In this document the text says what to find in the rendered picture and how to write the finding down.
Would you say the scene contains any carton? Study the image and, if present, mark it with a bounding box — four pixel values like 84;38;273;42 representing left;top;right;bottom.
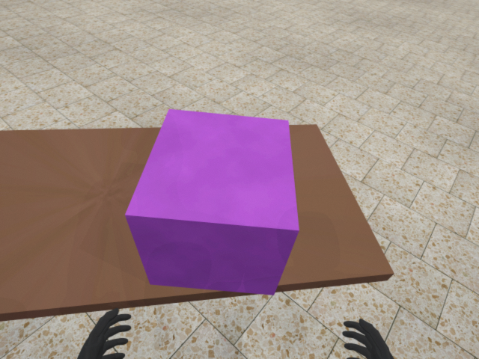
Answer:
125;109;299;295

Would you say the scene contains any robot right hand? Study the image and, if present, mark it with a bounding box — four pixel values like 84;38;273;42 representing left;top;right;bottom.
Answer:
342;319;394;359

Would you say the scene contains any table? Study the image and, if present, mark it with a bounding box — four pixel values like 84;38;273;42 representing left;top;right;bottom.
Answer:
0;124;394;322

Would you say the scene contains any robot left hand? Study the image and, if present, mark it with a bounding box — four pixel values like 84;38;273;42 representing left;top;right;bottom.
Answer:
77;308;131;359

